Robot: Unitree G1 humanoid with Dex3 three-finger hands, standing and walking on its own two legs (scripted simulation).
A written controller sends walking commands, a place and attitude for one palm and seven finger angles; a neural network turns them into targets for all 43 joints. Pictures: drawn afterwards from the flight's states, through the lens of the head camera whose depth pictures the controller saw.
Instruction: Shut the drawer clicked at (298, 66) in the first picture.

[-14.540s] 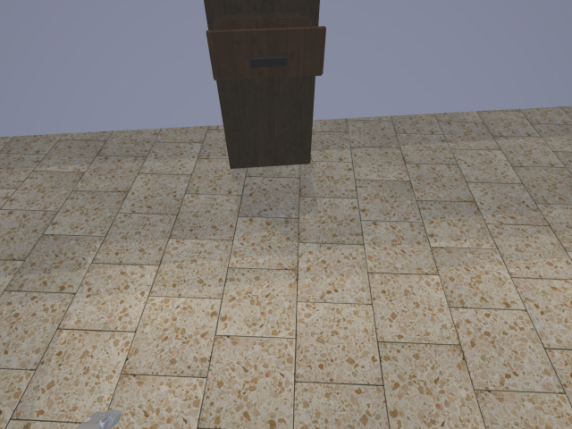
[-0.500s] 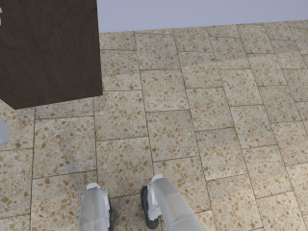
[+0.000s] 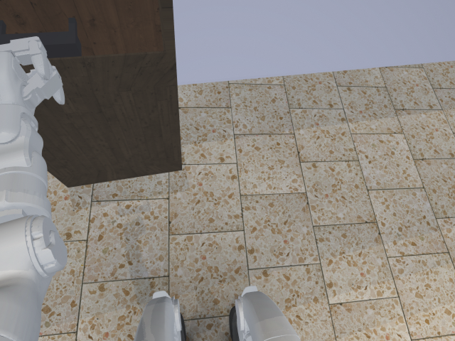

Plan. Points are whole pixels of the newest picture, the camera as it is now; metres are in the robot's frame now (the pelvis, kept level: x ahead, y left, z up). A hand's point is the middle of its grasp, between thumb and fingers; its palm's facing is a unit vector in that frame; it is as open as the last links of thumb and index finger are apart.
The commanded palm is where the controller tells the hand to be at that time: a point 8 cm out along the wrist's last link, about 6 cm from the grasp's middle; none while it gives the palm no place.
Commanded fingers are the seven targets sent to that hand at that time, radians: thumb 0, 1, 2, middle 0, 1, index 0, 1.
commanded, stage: draw the hand back to the body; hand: left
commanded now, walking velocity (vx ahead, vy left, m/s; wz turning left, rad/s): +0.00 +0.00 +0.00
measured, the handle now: (37, 35) +0.62 +0.27 +0.06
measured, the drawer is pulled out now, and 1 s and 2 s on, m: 0.00 0.00 0.00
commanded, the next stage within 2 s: step back with the hand held close in 1.30 s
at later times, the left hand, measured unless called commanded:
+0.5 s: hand (8, 155) +0.36 +0.22 +0.14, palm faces +0.15 -0.98 -0.15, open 3.3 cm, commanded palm +0.32 +0.27 +0.16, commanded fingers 0.00 0.90 0.90 -1.40 -1.60 -1.40 -1.60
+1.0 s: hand out of the picture +0.22 +0.22 +0.23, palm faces +0.39 -0.86 -0.34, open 3.3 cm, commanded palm +0.16 +0.26 +0.25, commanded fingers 0.00 0.90 0.90 -1.40 -1.60 -1.40 -1.60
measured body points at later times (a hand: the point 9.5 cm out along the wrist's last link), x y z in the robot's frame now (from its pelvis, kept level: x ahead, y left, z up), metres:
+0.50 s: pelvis +0.02 -0.01 +0.06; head +0.06 -0.01 +0.51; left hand +0.35 +0.27 +0.15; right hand +0.17 -0.25 -0.04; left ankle +0.00 +0.09 -0.65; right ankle -0.01 -0.13 -0.65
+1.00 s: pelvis +0.02 -0.03 +0.09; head +0.00 -0.05 +0.54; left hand +0.19 +0.26 +0.25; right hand +0.21 -0.24 +0.01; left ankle +0.00 +0.09 -0.65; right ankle -0.01 -0.13 -0.65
